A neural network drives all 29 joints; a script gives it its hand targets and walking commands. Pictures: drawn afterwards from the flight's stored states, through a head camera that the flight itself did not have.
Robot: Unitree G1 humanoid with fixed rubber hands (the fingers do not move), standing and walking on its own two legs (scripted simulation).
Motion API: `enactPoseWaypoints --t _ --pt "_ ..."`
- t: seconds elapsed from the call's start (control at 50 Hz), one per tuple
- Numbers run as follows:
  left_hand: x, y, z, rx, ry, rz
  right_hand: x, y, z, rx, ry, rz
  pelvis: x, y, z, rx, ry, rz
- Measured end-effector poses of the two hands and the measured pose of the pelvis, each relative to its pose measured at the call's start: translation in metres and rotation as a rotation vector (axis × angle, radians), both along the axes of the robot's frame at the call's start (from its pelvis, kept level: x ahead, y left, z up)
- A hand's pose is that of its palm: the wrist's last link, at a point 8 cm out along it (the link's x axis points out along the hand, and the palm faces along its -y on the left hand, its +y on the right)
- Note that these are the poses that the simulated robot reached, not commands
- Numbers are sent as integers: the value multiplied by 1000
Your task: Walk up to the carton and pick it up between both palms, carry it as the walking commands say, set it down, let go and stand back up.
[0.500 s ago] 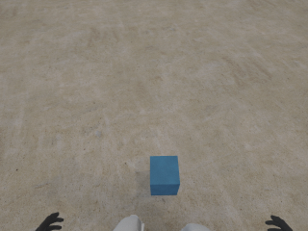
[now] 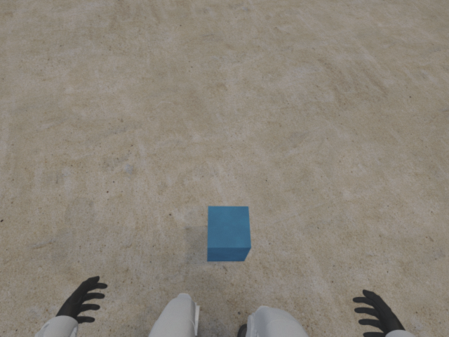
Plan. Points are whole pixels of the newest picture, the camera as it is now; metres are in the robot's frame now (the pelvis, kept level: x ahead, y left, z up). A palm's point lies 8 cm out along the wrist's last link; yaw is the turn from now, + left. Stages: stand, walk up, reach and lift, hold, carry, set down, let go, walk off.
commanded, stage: reach and lift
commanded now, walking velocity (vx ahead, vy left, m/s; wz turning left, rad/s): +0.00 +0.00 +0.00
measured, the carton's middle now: (227, 235) +0.48 -0.03 -0.64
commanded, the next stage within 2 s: none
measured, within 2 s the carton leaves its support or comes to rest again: neither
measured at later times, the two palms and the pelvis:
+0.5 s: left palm (104, 256) +0.27 +0.25 -0.12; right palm (346, 260) +0.25 -0.25 -0.12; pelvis +0.04 +0.01 -0.02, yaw -2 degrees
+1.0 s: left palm (148, 209) +0.40 +0.19 -0.19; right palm (310, 217) +0.37 -0.21 -0.18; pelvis +0.00 +0.02 -0.06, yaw -4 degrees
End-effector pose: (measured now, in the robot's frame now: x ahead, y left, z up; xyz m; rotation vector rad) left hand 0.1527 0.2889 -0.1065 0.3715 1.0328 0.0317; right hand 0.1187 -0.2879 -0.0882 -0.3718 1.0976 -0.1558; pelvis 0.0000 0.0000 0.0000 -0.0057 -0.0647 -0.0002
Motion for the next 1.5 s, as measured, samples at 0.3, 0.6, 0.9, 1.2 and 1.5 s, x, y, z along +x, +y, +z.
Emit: enactPoseWaypoints --t 0.3,0.6,0.9,1.2,1.5 --pt "76 -22 -10 -43 -62 19 95 38 -20 98 -129 -28 38 22 -6 -42 134 -17" --pt "128 -58 -39 -80 -138 -7 141 29 -42 95 -197 1 31 10 -28 -28 380 -30" --pt "224 -91 -69 -115 -279 -41 227 65 -77 141 -328 42 1 20 -56 -43 534 -54" --pt "290 -129 -96 -191 -321 -37 284 75 -109 184 -377 -20 13 21 -68 -40 732 -64" --pt "299 -144 -137 -250 -299 110 299 91 -140 258 -406 -99 10 15 -80 -1 864 -97"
